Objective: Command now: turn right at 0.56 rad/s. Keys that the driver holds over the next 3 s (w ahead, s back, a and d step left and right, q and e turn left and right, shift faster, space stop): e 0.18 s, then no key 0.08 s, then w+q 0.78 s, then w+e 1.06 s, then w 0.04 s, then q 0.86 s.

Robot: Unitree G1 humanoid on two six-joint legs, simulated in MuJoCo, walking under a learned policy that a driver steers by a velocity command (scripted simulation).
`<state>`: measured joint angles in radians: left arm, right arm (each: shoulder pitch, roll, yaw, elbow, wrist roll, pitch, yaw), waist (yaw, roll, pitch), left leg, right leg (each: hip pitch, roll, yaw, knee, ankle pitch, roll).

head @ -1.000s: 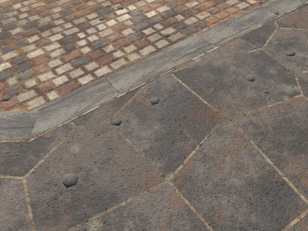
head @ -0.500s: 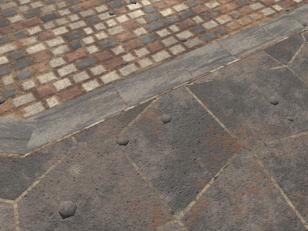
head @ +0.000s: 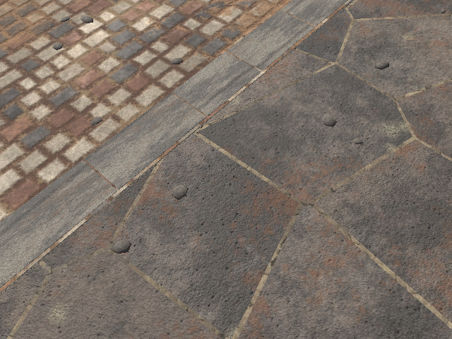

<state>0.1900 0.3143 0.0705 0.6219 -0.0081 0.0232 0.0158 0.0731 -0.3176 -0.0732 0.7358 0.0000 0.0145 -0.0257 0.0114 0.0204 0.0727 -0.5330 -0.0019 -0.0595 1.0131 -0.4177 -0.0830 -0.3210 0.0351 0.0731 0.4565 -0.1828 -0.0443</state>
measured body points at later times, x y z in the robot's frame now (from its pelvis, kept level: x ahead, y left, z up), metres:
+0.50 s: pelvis +0.04 +0.04 +0.01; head +0.06 +0.05 +0.45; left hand +0.26 +0.27 -0.09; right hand +0.06 -0.25 -0.11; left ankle +0.05 +0.15 -0.74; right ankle +0.01 -0.10 -0.72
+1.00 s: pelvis +0.23 +0.08 -0.03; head +0.28 +0.09 +0.41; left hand +0.19 +0.37 -0.16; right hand +0.50 -0.13 -0.10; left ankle +0.35 +0.19 -0.75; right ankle +0.04 -0.10 -0.73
